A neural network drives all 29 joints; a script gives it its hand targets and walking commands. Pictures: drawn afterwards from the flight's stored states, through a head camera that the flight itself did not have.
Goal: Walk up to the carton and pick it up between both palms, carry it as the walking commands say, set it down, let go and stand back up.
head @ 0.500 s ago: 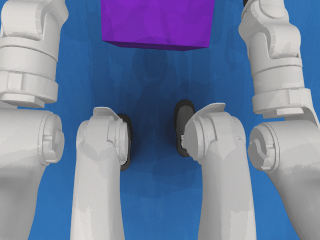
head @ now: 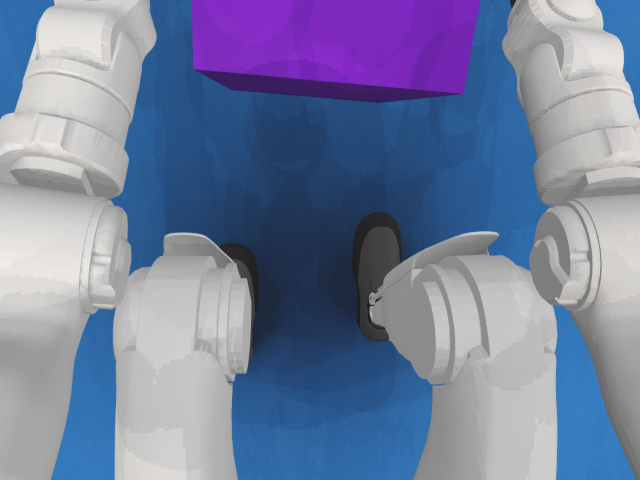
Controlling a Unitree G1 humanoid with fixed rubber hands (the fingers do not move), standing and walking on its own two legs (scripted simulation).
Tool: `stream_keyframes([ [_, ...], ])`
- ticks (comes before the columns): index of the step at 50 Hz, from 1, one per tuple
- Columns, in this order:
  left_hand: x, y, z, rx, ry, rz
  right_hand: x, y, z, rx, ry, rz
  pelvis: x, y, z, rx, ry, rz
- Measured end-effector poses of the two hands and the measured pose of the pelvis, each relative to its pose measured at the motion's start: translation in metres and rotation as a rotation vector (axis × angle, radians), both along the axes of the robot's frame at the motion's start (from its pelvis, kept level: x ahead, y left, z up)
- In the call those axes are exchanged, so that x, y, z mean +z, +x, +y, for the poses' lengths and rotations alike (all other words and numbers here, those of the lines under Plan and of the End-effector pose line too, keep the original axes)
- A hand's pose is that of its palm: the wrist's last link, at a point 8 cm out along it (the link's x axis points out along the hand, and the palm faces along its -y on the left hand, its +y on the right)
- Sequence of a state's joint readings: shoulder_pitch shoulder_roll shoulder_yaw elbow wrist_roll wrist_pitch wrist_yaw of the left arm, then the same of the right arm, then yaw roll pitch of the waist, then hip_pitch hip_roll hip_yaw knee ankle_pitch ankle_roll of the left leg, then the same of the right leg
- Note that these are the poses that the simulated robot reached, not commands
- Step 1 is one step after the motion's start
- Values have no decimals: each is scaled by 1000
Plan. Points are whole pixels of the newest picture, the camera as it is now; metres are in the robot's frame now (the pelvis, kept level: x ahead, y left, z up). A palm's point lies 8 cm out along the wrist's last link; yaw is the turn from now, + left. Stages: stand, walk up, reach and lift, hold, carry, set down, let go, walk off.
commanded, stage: reach and lift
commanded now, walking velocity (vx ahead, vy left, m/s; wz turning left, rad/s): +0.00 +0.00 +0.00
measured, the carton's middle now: out of the picture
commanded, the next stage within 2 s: none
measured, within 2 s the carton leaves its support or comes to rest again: leaves its support in 1.44 s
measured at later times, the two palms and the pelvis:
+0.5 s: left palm out of the picture +0.56 +0.14 -0.19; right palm out of the picture +0.54 -0.19 -0.18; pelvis +0.00 +0.00 +0.00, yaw +0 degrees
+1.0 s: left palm out of the picture +0.56 +0.12 -0.19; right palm out of the picture +0.55 -0.17 -0.18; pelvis +0.00 +0.00 +0.00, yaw +0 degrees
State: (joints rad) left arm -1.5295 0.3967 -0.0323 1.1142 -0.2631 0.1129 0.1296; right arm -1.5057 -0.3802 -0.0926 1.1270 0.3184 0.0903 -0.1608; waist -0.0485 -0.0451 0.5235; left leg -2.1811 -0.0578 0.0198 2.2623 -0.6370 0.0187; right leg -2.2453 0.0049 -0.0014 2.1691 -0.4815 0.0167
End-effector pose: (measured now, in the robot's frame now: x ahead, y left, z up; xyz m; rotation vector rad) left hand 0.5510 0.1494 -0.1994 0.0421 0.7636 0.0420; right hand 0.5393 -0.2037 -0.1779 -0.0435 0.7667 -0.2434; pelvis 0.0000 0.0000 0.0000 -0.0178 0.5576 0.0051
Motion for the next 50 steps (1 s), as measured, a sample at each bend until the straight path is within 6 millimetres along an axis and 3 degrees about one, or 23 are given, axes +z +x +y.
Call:
stream_keyframes([
  [7, -7, 0, 4, 1, 12, -8, -3, 9, 8, 8, 25, -10, -5, 6, -1, -11, -8, -3],
  [15, 3, 5, 10, 6, 24, -40, -1, 14, 12, 14, 34, -30, -4, 5, -1, -1, -1, -2],
  [24, 8, 6, -7, -16, 2, -27, -2, 1, 10, 9, 36, -4, -1, 0, -2, -4, -3, -7],
  [32, 9, 3, -22, -35, -10, -29, 0, 9, 34, 42, 54, -20, 0, -2, -5, -9, 3, -3],
  [50, 6, 5, -25, -38, 39, -12, -2, 10, 36, 36, 52, -24, 2, -1, -4, -3, 2, 6],
])
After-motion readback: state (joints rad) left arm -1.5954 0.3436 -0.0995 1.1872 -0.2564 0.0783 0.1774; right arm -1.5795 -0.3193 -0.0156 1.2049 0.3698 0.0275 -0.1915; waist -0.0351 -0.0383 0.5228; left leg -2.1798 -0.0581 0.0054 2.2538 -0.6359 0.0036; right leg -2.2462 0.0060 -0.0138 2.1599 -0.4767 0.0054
